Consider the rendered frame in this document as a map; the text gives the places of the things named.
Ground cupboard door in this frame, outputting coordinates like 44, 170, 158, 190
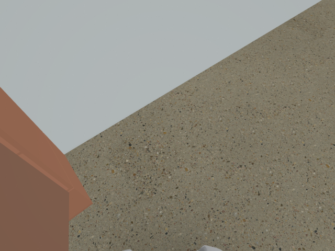
0, 143, 69, 251

